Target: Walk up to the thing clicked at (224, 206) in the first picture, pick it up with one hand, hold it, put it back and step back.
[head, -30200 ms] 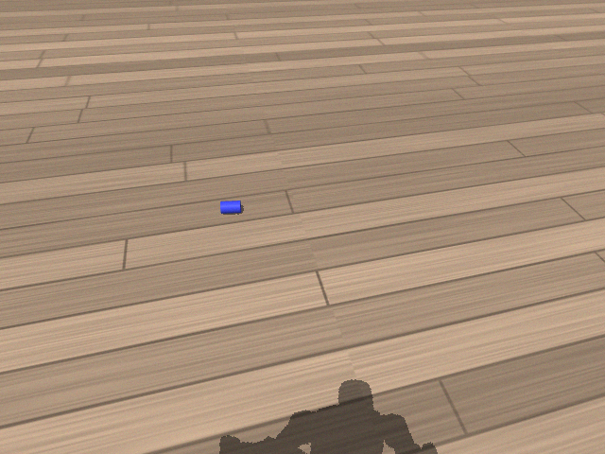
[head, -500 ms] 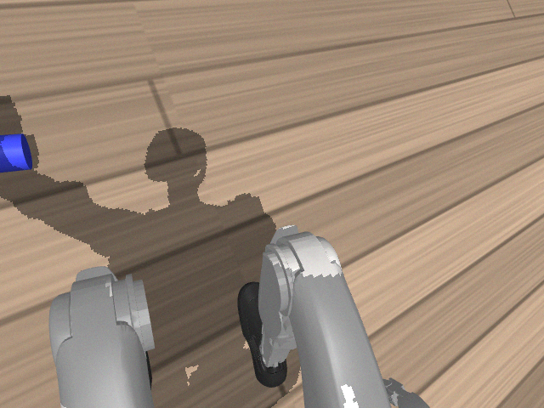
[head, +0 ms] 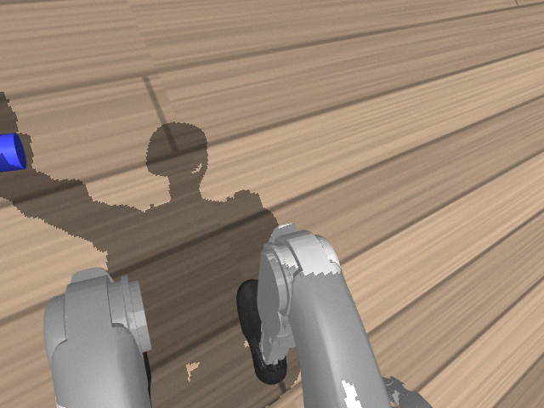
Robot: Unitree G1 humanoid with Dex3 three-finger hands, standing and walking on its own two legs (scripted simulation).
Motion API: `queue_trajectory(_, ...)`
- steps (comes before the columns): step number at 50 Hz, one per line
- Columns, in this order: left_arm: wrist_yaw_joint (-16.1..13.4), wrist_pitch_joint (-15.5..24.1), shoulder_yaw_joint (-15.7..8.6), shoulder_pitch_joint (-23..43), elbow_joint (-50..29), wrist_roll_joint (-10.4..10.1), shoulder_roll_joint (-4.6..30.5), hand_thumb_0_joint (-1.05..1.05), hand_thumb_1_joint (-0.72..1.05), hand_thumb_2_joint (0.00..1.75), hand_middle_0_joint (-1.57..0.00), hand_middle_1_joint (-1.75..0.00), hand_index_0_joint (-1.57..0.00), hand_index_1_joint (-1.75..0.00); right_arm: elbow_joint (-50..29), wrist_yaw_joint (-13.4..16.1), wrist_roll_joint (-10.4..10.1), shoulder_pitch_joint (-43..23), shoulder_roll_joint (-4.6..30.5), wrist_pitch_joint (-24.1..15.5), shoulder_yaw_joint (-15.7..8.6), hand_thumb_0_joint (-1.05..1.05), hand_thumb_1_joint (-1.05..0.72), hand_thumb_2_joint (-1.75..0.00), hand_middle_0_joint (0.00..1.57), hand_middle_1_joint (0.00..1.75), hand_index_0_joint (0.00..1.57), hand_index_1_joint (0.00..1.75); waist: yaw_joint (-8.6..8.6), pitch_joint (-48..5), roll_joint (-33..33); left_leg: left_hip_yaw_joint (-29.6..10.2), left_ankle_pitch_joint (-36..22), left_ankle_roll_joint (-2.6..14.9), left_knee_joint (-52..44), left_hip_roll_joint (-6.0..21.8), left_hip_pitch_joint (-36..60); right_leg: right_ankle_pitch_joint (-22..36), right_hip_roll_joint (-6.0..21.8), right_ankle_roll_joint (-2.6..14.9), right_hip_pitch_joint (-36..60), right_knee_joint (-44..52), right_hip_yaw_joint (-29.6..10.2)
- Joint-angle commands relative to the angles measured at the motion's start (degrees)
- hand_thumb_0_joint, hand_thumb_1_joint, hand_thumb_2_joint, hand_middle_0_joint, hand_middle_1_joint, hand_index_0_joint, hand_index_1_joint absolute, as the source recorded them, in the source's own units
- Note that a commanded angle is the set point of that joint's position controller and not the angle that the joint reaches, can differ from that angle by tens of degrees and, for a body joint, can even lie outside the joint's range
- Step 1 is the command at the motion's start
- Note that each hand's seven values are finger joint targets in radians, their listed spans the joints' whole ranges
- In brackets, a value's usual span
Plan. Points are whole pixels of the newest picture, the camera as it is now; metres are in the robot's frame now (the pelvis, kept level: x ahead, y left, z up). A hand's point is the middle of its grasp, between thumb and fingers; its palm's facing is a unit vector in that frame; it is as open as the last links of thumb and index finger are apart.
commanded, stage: rise first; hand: left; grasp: from above
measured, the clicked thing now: out of the picture +0.51 +0.32 -0.30
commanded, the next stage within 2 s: approach in 1.82 s
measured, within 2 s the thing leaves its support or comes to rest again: neither
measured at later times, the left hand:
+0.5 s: hand out of the picture +0.48 +0.35 -0.18, palm faces -0.43 -0.08 -0.90, open 13.9 cm
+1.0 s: hand out of the picture +0.48 +0.35 -0.18, palm faces -0.43 -0.09 -0.90, open 14.2 cm
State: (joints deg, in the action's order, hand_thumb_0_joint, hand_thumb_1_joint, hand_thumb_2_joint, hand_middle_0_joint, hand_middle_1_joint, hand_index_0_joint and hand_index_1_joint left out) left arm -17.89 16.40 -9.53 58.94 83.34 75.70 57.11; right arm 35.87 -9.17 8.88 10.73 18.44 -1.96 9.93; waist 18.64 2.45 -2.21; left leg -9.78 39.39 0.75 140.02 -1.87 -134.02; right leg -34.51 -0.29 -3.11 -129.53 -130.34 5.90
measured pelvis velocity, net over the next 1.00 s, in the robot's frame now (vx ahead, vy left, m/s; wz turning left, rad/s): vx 0.00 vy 0.00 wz -0.01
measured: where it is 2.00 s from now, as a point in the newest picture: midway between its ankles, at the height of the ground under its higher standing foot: (204, 377)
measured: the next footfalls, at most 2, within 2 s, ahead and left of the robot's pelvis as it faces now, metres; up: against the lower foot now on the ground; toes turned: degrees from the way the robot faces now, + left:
none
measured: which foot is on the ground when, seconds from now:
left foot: down 0.00-1.00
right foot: down 0.00-1.00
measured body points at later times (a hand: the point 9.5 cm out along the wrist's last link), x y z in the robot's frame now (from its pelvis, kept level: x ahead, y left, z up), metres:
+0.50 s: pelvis +0.00 +0.00 +0.00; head +0.26 +0.11 +0.35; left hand +0.50 +0.35 -0.13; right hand +0.05 -0.27 -0.07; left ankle +0.07 +0.12 -0.29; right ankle +0.13 -0.13 -0.29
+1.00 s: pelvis +0.00 +0.00 +0.00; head +0.26 +0.11 +0.35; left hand +0.50 +0.35 -0.13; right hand +0.05 -0.28 -0.07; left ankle +0.07 +0.12 -0.29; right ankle +0.13 -0.13 -0.29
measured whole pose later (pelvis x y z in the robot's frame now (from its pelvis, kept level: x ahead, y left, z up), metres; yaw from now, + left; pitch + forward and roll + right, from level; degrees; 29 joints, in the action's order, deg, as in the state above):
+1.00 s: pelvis +0.00 +0.00 +0.00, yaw +0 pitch +32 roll -13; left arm -18.8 17.3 -8.4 59.5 82.8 76.1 57.1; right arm 36.0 -9.0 9.2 10.7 18.8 -2.4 9.9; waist 18.6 2.5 -2.9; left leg -10.2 39.5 0.7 140.7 -1.9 -134.4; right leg -34.5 -0.3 -2.9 -129.7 -130.7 6.3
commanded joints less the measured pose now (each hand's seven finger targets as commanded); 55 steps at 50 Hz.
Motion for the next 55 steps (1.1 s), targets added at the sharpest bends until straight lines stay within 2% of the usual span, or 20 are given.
queue_trajectory(1,-2.29,0.63,-0.28,17.39,-9.93,-1.94,14.32,0.00,-0.47,0.96,-0.17,-0.88,-0.15,-0.89,0.78,0.80,-0.10,12.30,16.31,-0.01,-6.05,0.00,-0.89,-0.90,0.20,0.30,0.20,0.30,0.89,-38.18,24.98,5.15,-10.88,0.28,-15.40,0.68,30.73,8.41,-1.70,5.24,18.74,11.20,5.01)
queue_trajectory(6,-2.48,0.72,-0.37,16.60,-8.80,-1.16,15.06,0.00,-0.49,0.98,-0.15,-0.89,-0.13,-0.91,0.50,0.94,-0.10,12.18,16.85,0.06,-6.01,0.00,-0.89,-0.90,0.20,0.30,0.20,0.30,0.47,-38.49,25.63,4.16,-11.91,-0.07,-15.84,0.85,32.93,8.86,-1.55,5.32,17.05,10.28,5.41)
queue_trajectory(7,-2.48,0.61,1.15,16.90,-7.35,-0.95,13.45,0.00,-0.50,0.99,-0.14,-0.90,-0.12,-0.92,1.64,0.85,-0.13,12.62,16.20,0.18,-5.63,0.00,-0.89,-0.90,0.20,0.30,0.20,0.30,0.75,-37.98,26.15,4.75,-11.16,0.06,-15.73,0.70,31.42,8.67,-1.69,5.15,17.61,10.51,5.32)
queue_trajectory(8,-2.80,0.73,-0.07,17.16,-8.74,-1.31,14.53,0.00,-0.50,0.99,-0.14,-0.90,-0.12,-0.92,0.54,0.88,-0.11,11.84,16.52,0.10,-5.84,0.00,-0.89,-0.90,0.20,0.30,0.20,0.30,0.65,-38.42,25.11,4.53,-10.66,0.16,-15.94,0.81,31.46,8.37,-1.74,5.19,17.87,10.59,5.45)
queue_trajectory(12,-3.30,0.65,0.42,17.52,-8.32,-1.33,14.02,0.00,-0.51,1.00,-0.13,-0.90,-0.11,-0.92,1.10,0.93,-0.01,12.36,16.90,-0.17,-5.91,0.00,-0.89,-0.89,0.20,0.30,0.20,0.30,1.14,-36.26,25.54,4.46,-10.53,0.07,-15.82,0.72,31.70,8.20,-1.56,5.15,16.32,10.60,5.68)
queue_trajectory(21,-4.18,0.09,-1.23,17.26,-9.21,-0.76,15.77,0.00,-0.49,0.99,-0.14,-0.89,-0.12,-0.91,0.06,0.54,-0.05,11.90,17.17,-0.46,-6.07,0.00,-0.89,-0.89,0.20,0.30,0.20,0.30,0.27,-39.03,27.51,3.80,-12.77,-0.21,-16.64,0.73,33.71,9.78,-1.39,5.16,16.76,9.54,5.82)
queue_trajectory(22,-3.82,-0.26,0.05,16.40,-7.84,-0.79,14.61,0.00,-0.50,0.99,-0.14,-0.90,-0.12,-0.92,1.00,0.54,-0.22,12.06,16.77,-0.48,-6.03,0.00,-0.89,-0.89,0.20,0.30,0.20,0.30,-0.05,-38.67,27.36,4.01,-12.14,-0.18,-16.37,0.66,33.65,9.41,-1.37,5.37,16.02,9.60,5.44)
queue_trajectory(27,-3.88,-0.74,-1.72,16.56,-10.15,-1.54,15.43,0.00,-0.51,0.99,-0.12,-0.92,-0.10,-0.94,0.08,0.45,-0.15,11.94,17.10,-0.52,-6.49,0.00,-0.89,-0.89,0.20,0.30,0.20,0.30,0.24,-39.58,26.42,4.40,-13.03,0.07,-16.07,0.74,33.34,10.25,-1.39,5.21,17.43,9.99,5.41)
queue_trajectory(29,-3.42,-0.74,-0.62,16.10,-9.40,-1.79,13.83,0.00,-0.51,1.00,-0.13,-0.91,-0.11,-0.93,0.52,0.45,-0.37,11.68,16.55,-0.45,-6.48,0.00,-0.89,-0.89,0.20,0.30,0.20,0.30,0.25,-39.42,25.92,4.48,-11.93,0.18,-16.26,0.78,32.67,9.56,-1.60,5.23,17.16,10.07,5.20)
queue_trajectory(30,-2.85,-0.86,0.69,15.98,-7.51,-1.49,12.11,0.00,-0.52,1.00,-0.12,-0.91,-0.10,-0.93,0.48,0.44,-0.33,11.98,16.81,-0.66,-6.33,0.00,-0.89,-0.89,0.20,0.30,0.20,0.30,1.28,-36.95,25.47,4.26,-11.90,0.10,-15.85,0.65,32.01,9.26,-1.42,5.30,15.60,10.14,5.39)
queue_trajectory(31,-2.58,-0.77,0.79,17.03,-8.35,-1.82,12.20,0.00,-0.51,0.99,-0.12,-0.92,-0.10,-0.93,0.83,0.35,-0.18,12.81,16.59,-0.70,-6.17,0.00,-0.89,-0.89,0.20,0.30,0.20,0.30,1.58,-36.47,25.48,4.33,-11.36,0.25,-16.07,0.63,31.39,8.86,-1.41,5.10,16.29,10.67,5.40)
queue_trajectory(33,-2.45,-0.85,-1.69,16.06,-7.75,-1.40,16.24,0.00,-0.52,1.01,-0.13,-0.90,-0.11,-0.93,0.97,0.57,-0.26,12.79,17.09,-0.47,-6.41,0.00,-0.89,-0.89,0.20,0.30,0.20,0.30,0.83,-37.02,24.63,4.43,-10.68,0.34,-16.03,0.78,30.88,8.25,-1.52,5.24,17.03,10.49,5.12)
queue_trajectory(36,-2.23,-0.22,-0.80,16.08,-7.62,-1.50,13.97,0.00,-0.53,1.01,-0.12,-0.91,-0.10,-0.94,0.50,0.65,0.04,12.73,17.13,-0.32,-6.07,0.00,-0.89,-0.89,0.20,0.30,0.20,0.30,1.56,-36.40,23.59,4.64,-11.70,0.35,-15.04,0.64,30.96,8.94,-1.48,5.14,17.41,10.77,5.26)
queue_trajectory(37,-1.85,0.12,1.45,17.66,-8.69,-1.86,11.38,0.00,-0.53,1.01,-0.11,-0.93,-0.09,-0.95,0.15,0.56,-0.05,12.17,16.48,-0.48,-5.62,0.00,-0.89,-0.89,0.20,0.30,0.20,0.30,1.77,-36.61,24.70,4.36,-11.70,0.20,-15.47,0.70,31.66,8.94,-1.50,5.07,17.13,10.54,5.30)
queue_trajectory(40,-2.30,0.54,-1.45,17.03,-7.77,-1.60,16.77,0.00,-0.54,1.02,-0.10,-0.92,-0.08,-0.95,0.61,0.97,-0.06,12.28,17.61,-0.41,-5.99,0.00,-0.89,-0.89,0.20,0.30,0.20,0.30,0.90,-36.90,24.27,4.12,-10.27,0.12,-15.42,0.79,31.07,7.61,-1.59,5.23,16.99,10.56,5.41)
queue_trajectory(44,-2.68,1.22,0.52,18.45,-9.60,-0.89,14.43,0.00,-0.55,1.03,-0.10,-0.93,-0.07,-0.95,0.43,0.89,0.07,11.84,16.51,-0.46,-5.66,0.00,-0.89,-0.89,0.20,0.30,0.20,0.30,0.86,-37.88,26.57,4.33,-10.93,-0.01,-15.54,0.77,32.86,8.19,-1.66,5.18,16.95,10.41,5.34)
queue_trajectory(47,-3.45,1.10,-1.49,17.69,-9.90,-1.03,16.98,0.00,-0.56,1.04,-0.08,-0.93,-0.06,-0.96,-0.19,0.98,0.05,11.52,17.56,-0.45,-6.15,0.00,-0.89,-0.89,0.20,0.30,0.20,0.30,0.21,-38.64,26.76,4.16,-11.35,-0.24,-15.59,0.69,32.85,8.41,-1.54,5.38,16.57,9.80,5.70)
queue_trajectory(51,-3.79,0.40,0.10,18.32,-9.01,-0.56,14.71,0.00,-0.56,1.04,-0.08,-0.93,-0.06,-0.96,0.91,0.77,0.04,12.42,16.38,-0.52,-5.94,0.00,-0.89,-0.89,0.20,0.30,0.20,0.30,0.79,-38.90,27.24,4.65,-11.79,-0.04,-15.69,0.78,33.23,9.29,-1.62,5.25,16.81,9.87,5.32)
queue_trajectory(54,-3.90,-0.33,-0.64,17.02,-7.89,-0.87,15.17,0.00,-0.57,1.05,-0.08,-0.94,-0.06,-0.96,0.00,0.79,-0.06,11.95,17.05,-0.72,-6.08,0.00,-0.89,-0.89,0.20,0.30,0.20,0.30,0.89,-38.22,25.54,4.48,-12.63,0.11,-15.27,0.75,32.40,10.05,-1.50,5.22,16.99,9.93,5.42)
queue_trajectory(55,-3.66,-0.65,0.80,16.59,-7.16,-0.76,13.09,0.00,-0.57,1.05,-0.08,-0.93,-0.06,-0.96,0.95,0.67,-0.01,12.65,16.53,-0.68,-5.86,0.00,-0.89,-0.89,0.20,0.30,0.20,0.30,1.07,-38.04,26.41,4.63,-13.68,0.02,-15.38,0.77,33.27,10.73,-1.50,5.08,16.91,9.80,5.40)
